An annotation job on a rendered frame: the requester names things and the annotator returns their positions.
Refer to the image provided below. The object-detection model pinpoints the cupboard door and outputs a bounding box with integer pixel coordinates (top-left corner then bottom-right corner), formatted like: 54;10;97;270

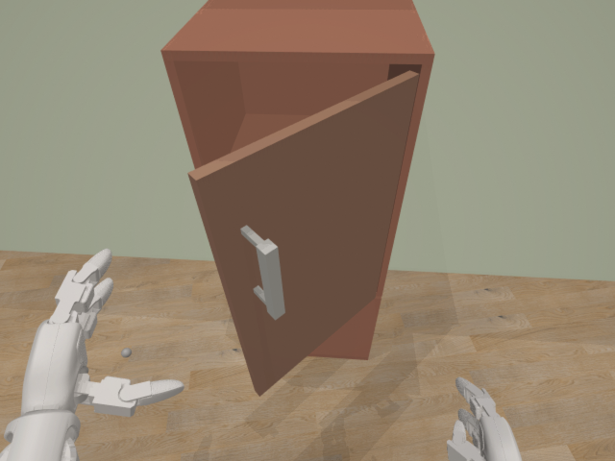
187;70;419;396

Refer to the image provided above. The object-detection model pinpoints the right robot hand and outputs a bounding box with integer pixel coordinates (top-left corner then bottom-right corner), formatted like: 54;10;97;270
447;377;522;461

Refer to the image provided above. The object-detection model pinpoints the left robot hand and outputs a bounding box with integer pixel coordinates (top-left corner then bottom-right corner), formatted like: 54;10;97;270
21;249;185;417

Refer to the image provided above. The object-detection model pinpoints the robot left forearm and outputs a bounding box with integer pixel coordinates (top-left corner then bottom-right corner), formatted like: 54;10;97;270
0;409;81;461

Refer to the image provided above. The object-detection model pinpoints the handle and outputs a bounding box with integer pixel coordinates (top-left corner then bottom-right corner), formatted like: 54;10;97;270
240;225;285;321

